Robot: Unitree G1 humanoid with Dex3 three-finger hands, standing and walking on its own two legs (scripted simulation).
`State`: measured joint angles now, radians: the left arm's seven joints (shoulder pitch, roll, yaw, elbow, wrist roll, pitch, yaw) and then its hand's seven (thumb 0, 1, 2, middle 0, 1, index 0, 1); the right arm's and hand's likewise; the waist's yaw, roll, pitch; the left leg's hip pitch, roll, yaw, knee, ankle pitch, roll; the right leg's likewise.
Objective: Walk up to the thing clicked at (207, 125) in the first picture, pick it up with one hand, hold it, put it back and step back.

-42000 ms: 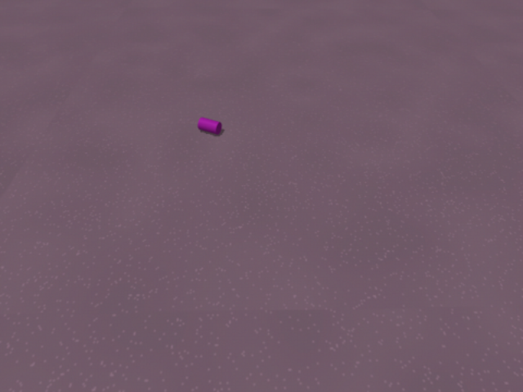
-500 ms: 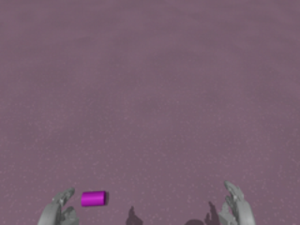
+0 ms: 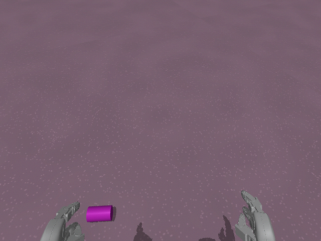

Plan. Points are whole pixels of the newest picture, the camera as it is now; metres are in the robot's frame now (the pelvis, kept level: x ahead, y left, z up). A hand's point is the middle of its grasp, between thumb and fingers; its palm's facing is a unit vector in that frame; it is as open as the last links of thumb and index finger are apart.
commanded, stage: home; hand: left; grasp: from above
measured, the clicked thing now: (100, 213) +0.40 +0.30 -0.67
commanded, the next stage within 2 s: stand in 0.84 s
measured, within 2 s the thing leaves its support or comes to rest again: neither
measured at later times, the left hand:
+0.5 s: hand (84, 235) +0.17 +0.18 -0.04, palm faces +0.05 -0.98 -0.20, open 7.4 cm
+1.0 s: hand (81, 235) +0.17 +0.19 -0.06, palm faces +0.02 -0.96 -0.27, open 7.4 cm
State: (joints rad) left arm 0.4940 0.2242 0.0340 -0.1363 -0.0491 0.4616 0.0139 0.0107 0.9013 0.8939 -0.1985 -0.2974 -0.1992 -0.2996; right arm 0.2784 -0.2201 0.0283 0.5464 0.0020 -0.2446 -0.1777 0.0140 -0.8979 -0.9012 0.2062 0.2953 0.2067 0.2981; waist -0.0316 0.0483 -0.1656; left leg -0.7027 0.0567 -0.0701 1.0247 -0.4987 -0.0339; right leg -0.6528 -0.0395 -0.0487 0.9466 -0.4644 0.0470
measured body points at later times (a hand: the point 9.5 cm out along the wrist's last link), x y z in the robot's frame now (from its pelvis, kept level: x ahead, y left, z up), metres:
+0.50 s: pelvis +0.00 +0.00 +0.00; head +0.02 +0.00 +0.45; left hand +0.16 +0.23 -0.03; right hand +0.16 -0.25 -0.06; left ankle +0.01 +0.13 -0.68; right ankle +0.00 -0.15 -0.68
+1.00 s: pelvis +0.00 +0.00 +0.01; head +0.03 +0.00 +0.45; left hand +0.17 +0.24 -0.04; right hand +0.16 -0.25 -0.08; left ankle +0.01 +0.13 -0.68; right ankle +0.00 -0.15 -0.68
